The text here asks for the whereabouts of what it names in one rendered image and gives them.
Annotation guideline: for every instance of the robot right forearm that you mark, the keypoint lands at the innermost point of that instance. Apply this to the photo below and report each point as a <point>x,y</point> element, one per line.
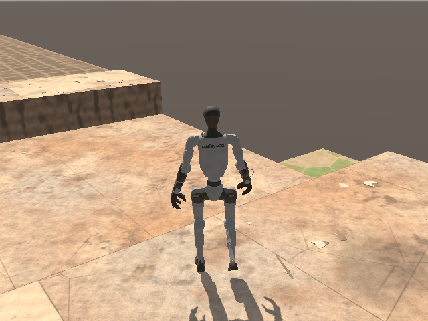
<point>245,174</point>

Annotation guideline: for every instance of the humanoid robot head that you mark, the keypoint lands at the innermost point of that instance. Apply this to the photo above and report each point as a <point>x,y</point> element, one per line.
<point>211,116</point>

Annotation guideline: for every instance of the humanoid robot torso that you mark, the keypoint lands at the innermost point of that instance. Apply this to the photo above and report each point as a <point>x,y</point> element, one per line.
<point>213,160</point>

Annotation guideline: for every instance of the left robot upper arm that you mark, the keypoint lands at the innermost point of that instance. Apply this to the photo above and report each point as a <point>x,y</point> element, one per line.
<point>192,141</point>

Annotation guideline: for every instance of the robot right hand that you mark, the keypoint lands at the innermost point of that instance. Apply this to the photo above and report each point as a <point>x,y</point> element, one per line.
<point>242,185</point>

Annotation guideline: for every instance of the robot left hand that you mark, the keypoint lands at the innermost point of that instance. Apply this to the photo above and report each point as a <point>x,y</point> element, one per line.
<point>174,199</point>

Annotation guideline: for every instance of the right robot upper arm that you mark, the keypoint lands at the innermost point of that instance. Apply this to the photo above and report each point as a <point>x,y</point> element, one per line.
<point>237,151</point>

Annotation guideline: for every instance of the robot left forearm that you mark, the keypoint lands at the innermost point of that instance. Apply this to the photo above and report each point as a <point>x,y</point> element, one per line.
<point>180,179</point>

